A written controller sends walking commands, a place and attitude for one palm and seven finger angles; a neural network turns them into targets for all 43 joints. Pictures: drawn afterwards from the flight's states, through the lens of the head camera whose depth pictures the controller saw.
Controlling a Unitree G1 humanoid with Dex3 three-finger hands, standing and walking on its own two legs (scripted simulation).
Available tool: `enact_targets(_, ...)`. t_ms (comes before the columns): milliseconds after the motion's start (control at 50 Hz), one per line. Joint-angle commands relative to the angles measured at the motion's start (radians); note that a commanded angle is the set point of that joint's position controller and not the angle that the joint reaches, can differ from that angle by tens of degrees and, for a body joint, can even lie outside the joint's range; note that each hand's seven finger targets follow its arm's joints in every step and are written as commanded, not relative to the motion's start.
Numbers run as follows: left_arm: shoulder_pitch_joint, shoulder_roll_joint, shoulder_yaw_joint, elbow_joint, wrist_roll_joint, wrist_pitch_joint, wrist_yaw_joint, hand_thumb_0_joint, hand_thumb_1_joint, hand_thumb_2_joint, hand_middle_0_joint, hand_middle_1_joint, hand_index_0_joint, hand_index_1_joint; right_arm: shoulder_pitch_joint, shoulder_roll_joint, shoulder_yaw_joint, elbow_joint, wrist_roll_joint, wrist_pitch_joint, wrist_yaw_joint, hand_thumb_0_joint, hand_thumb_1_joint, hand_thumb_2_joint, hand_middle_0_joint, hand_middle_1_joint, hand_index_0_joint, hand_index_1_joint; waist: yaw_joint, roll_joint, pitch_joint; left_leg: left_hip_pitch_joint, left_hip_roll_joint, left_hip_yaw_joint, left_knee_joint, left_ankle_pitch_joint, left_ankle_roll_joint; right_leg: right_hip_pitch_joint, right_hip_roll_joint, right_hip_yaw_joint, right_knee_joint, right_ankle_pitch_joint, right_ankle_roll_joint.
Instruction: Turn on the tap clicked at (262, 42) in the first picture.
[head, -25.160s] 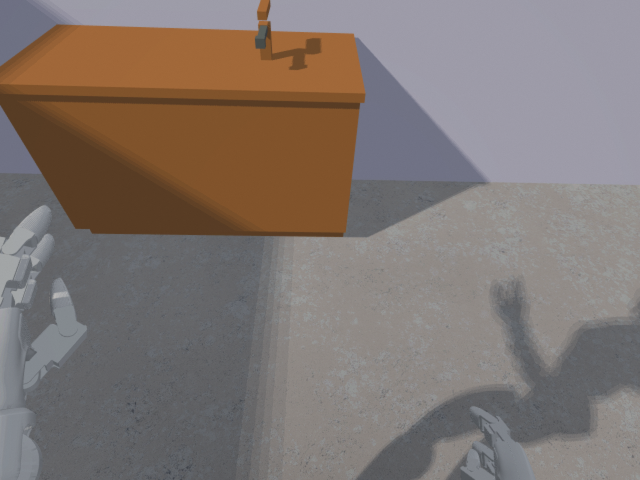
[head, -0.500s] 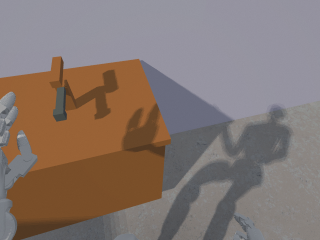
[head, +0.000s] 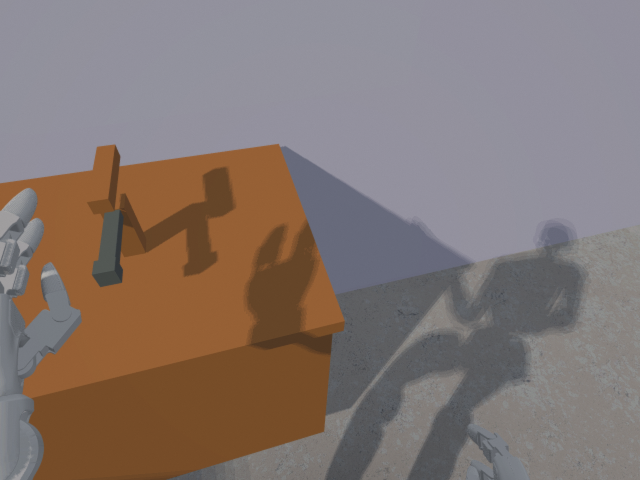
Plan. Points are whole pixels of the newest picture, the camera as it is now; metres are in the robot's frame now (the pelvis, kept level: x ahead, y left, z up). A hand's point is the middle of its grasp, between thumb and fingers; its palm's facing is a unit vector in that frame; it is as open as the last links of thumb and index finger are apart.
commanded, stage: come to a stop and stand still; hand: left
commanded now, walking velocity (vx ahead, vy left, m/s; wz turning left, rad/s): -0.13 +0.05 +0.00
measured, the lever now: (108, 272) +0.35 +0.33 +0.05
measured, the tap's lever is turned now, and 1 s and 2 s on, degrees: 0 0 0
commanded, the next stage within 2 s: look again from close up in 1.34 s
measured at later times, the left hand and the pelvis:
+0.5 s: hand (92, 291) +0.24 +0.25 +0.17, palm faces +0.39 -0.86 -0.34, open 7.4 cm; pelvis +0.03 +0.01 +0.01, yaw -1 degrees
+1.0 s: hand (57, 275) +0.26 +0.29 +0.17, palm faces +0.38 -0.85 -0.36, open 7.4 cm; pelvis +0.02 +0.04 +0.01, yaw -2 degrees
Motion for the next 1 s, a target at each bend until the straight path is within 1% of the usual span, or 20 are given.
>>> enact_targets(0, -0.061, 0.201, 0.109, -0.257, 0.005, -0.076, 0.019, 0.0, 0.9, 0.9, -0.2, -0.3, -0.2, -0.3, -0.119, -0.078, -0.036, -0.182, -0.01, -0.064, -0.017, 0.0, -0.9, -0.9, 0.2, 0.3, 0.2, 0.3, -0.016, -0.076, -0.114, 0.101, -0.021, 0.035, -0.335, 0.203, 0.001, 0.144, -0.185, 0.164, -0.156, 0.373, -0.092)
enact_targets(20, -0.059, 0.208, 0.111, -0.299, 0.002, -0.08, 0.02, 0.0, 0.9, 0.9, -0.2, -0.3, -0.2, -0.3, -0.127, -0.084, -0.048, -0.185, -0.012, -0.068, -0.022, 0.0, -0.9, -0.9, 0.2, 0.3, 0.2, 0.3, -0.023, -0.012, -0.131, 0.189, -0.016, 0.013, -0.425, 0.316, -0.004, 0.136, -0.164, 0.138, -0.102, 0.372, -0.058)
enact_targets(60, -0.038, 0.22, 0.12, -0.324, 0.0, -0.083, 0.021, 0.0, 0.9, 0.9, -0.2, -0.3, -0.2, -0.3, -0.126, -0.123, -0.072, -0.204, -0.002, -0.07, -0.023, 0.0, -0.9, -0.9, 0.2, 0.3, 0.2, 0.3, -0.003, 0.094, -0.163, 0.259, 0.134, -0.136, -0.451, 0.534, 0.04, 0.08, -0.086, 0.111, -0.031, 0.205, 0.004)
enact_targets(80, -0.035, 0.217, 0.118, -0.304, -0.001, -0.078, 0.015, 0.0, 0.9, 0.9, -0.2, -0.3, -0.2, -0.3, -0.12, -0.135, -0.077, -0.215, 0.009, -0.066, -0.022, 0.0, -0.9, -0.9, 0.2, 0.3, 0.2, 0.3, -0.002, 0.091, -0.151, 0.22, 0.164, -0.166, -0.454, 0.517, 0.047, 0.079, -0.055, 0.106, -0.046, 0.108, 0.013)
enact_targets(120, -0.015, 0.225, 0.142, -0.286, -0.005, -0.073, 0.009, 0.0, 0.9, 0.9, -0.2, -0.3, -0.2, -0.3, -0.134, -0.11, -0.054, -0.215, -0.004, -0.067, -0.029, 0.0, -0.9, -0.9, 0.2, 0.3, 0.2, 0.3, -0.008, 0.192, -0.104, 0.14, 0.172, -0.209, -0.509, 0.507, 0.046, 0.111, -0.034, 0.079, -0.064, 0.104, 0.027)
enact_targets(200, -0.008, 0.196, 0.112, -0.263, -0.004, -0.066, 0.008, 0.0, 0.9, 0.9, -0.2, -0.3, -0.2, -0.3, -0.103, -0.115, -0.052, -0.208, -0.002, -0.079, -0.032, 0.0, -0.9, -0.9, 0.2, 0.3, 0.2, 0.3, -0.017, 0.099, -0.135, 0.163, 0.146, -0.154, -0.482, 0.52, 0.012, 0.169, -0.037, 0.093, -0.15, 0.229, 0.019)
enact_targets(320, 0.009, 0.189, 0.092, -0.269, -0.013, -0.029, 0.007, 0.0, 0.9, 0.9, -0.2, -0.3, -0.2, -0.3, -0.108, -0.113, -0.045, -0.22, -0.004, -0.067, -0.041, 0.0, -0.9, -0.9, 0.2, 0.3, 0.2, 0.3, -0.02, 0.098, -0.175, 0.209, 0.127, -0.11, -0.471, 0.562, -0.008, 0.177, -0.047, 0.102, -0.171, 0.34, 0.016)
enact_targets(460, -0.021, 0.196, 0.089, -0.262, -0.021, -0.005, 0.013, 0.0, 0.9, 0.9, -0.2, -0.3, -0.2, -0.3, -0.118, -0.106, -0.037, -0.228, -0.001, -0.05, -0.049, 0.0, -0.9, -0.9, 0.2, 0.3, 0.2, 0.3, -0.016, 0.065, -0.135, 0.162, 0.101, -0.1, -0.495, 0.358, -0.001, 0.172, -0.063, 0.124, -0.215, 0.27, 0.017)
enact_targets(480, -1.08, 0.97, 0.646, -0.406, 0.147, -0.106, -0.005, 0.0, 0.9, 0.9, -0.2, -0.3, -0.2, -0.3, 0.016, -0.158, -0.079, -0.22, -0.046, -0.1, -0.038, 0.0, -0.9, -0.9, 0.2, 0.3, 0.2, 0.3, -0.007, -0.071, 0.17, -0.003, 0.096, -0.031, -0.332, 0.367, 0.017, -0.107, -0.104, 0.194, -0.351, 0.259, 0.085)
enact_targets(500, -0.524, 0.374, 0.252, 0.171, 0.049, -0.062, -0.057, 0.0, 0.9, 0.9, -0.2, -0.3, -0.2, -0.3, -0.053, -0.041, -0.04, -0.142, -0.014, -0.09, -0.032, 0.0, -0.9, -0.9, 0.2, 0.3, 0.2, 0.3, -0.012, -0.072, -0.066, 0.187, 0.0, -0.049, -0.363, 0.375, 0.021, -0.063, -0.14, 0.222, -0.277, 0.255, -0.027)
enact_targets(520, -0.383, 0.223, 0.151, 0.124, 0.009, -0.051, -0.071, 0.0, 0.9, 0.9, -0.2, -0.3, -0.2, -0.3, -0.06, -0.108, -0.085, -0.209, 0.011, -0.091, -0.015, 0.0, -0.9, -0.9, 0.2, 0.3, 0.2, 0.3, 0.01, 0.119, -0.141, 0.282, 0.019, -0.023, -0.418, 0.432, 0.004, 0.034, -0.106, 0.234, -0.19, 0.403, -0.029)
enact_targets(540, -0.344, 0.234, 0.111, 0.005, 0.005, -0.079, -0.08, 0.0, 0.9, 0.9, -0.2, -0.3, -0.2, -0.3, -0.051, -0.127, -0.082, -0.231, 0.007, -0.099, -0.008, 0.0, -0.9, -0.9, 0.2, 0.3, 0.2, 0.3, 0.014, 0.142, -0.186, 0.267, 0.049, -0.011, -0.393, 0.441, 0.015, 0.085, -0.102, 0.221, -0.168, 0.411, 0.022)
enact_targets(580, -0.143, 0.162, 0.04, -0.107, -0.011, -0.088, -0.076, 0.0, 0.9, 0.9, -0.2, -0.3, -0.2, -0.3, -0.078, -0.126, -0.08, -0.25, 0.015, -0.098, 0.025, 0.0, -0.9, -0.9, 0.2, 0.3, 0.2, 0.3, 0.025, 0.072, -0.191, 0.231, 0.054, -0.031, -0.412, 0.423, 0.028, 0.146, -0.089, 0.184, -0.167, 0.327, 0.056)
enact_targets(620, -0.012, 0.155, 0.037, -0.157, -0.02, -0.082, -0.067, 0.0, 0.9, 0.9, -0.2, -0.3, -0.2, -0.3, -0.108, -0.116, -0.075, -0.252, 0.02, -0.097, 0.035, 0.0, -0.9, -0.9, 0.2, 0.3, 0.2, 0.3, 0.024, -0.007, -0.165, 0.222, 0.058, -0.047, -0.431, 0.343, 0.03, 0.119, -0.081, 0.166, -0.193, 0.2, 0.043)
enact_targets(680, 0.001, 0.258, 0.15, -0.187, -0.018, -0.084, -0.052, 0.0, 0.9, 0.9, -0.2, -0.3, -0.2, -0.3, -0.11, -0.125, -0.069, -0.266, 0.007, -0.092, 0.013, 0.0, -0.9, -0.9, 0.2, 0.3, 0.2, 0.3, 0.01, -0.095, -0.092, 0.179, 0.044, -0.06, -0.444, 0.167, 0.021, 0.029, -0.083, 0.182, -0.274, -0.048, 0.014)
enact_targets(720, -0.038, 0.329, 0.229, -0.218, -0.022, -0.093, -0.045, 0.0, 0.9, 0.9, -0.2, -0.3, -0.2, -0.3, -0.12, -0.128, -0.067, -0.263, 0.007, -0.087, -0.008, 0.0, -0.9, -0.9, 0.2, 0.3, 0.2, 0.3, -0.001, -0.065, -0.055, 0.203, 0.046, -0.071, -0.455, 0.139, 0.02, -0.042, -0.081, 0.176, -0.292, -0.142, 0.002)
enact_targets(740, -0.056, 0.296, 0.212, -0.207, -0.024, -0.099, -0.047, 0.0, 0.9, 0.9, -0.2, -0.3, -0.2, -0.3, -0.113, -0.126, -0.066, -0.265, 0.002, -0.088, -0.016, 0.0, -0.9, -0.9, 0.2, 0.3, 0.2, 0.3, -0.011, -0.023, -0.051, 0.184, 0.055, -0.087, -0.485, 0.108, 0.027, -0.031, -0.072, 0.163, -0.275, -0.152, 0.003)
enact_targets(780, -0.087, 0.284, 0.204, -0.22, -0.02, -0.111, -0.046, 0.0, 0.9, 0.9, -0.2, -0.3, -0.2, -0.3, -0.106, -0.126, -0.066, -0.264, 0.004, -0.097, -0.022, 0.0, -0.9, -0.9, 0.2, 0.3, 0.2, 0.3, -0.009, 0.072, -0.059, 0.163, 0.076, -0.101, -0.526, 0.094, 0.039, 0.028, -0.041, 0.145, -0.226, -0.071, 0.01)
enact_targets(820, -0.134, 0.287, 0.199, -0.243, -0.013, -0.12, -0.046, 0.0, 0.9, 0.9, -0.2, -0.3, -0.2, -0.3, -0.111, -0.124, -0.063, -0.256, 0.003, -0.112, -0.025, 0.0, -0.9, -0.9, 0.2, 0.3, 0.2, 0.3, -0.007, 0.105, -0.061, 0.141, 0.09, -0.114, -0.547, 0.081, 0.043, 0.071, -0.032, 0.122, -0.196, -0.017, 0.015)
enact_targets(980, -0.076, 0.194, 0.109, -0.238, 0.007, -0.116, -0.047, 0.0, 0.9, 0.9, -0.2, -0.3, -0.2, -0.3, -0.074, -0.134, -0.072, -0.222, -0.003, -0.15, 0.003, 0.0, -0.9, -0.9, 0.2, 0.3, 0.2, 0.3, -0.009, 0.068, -0.13, 0.211, 0.088, -0.098, -0.487, 0.346, 0.029, 0.134, -0.035, 0.106, -0.17, 0.211, 0.016)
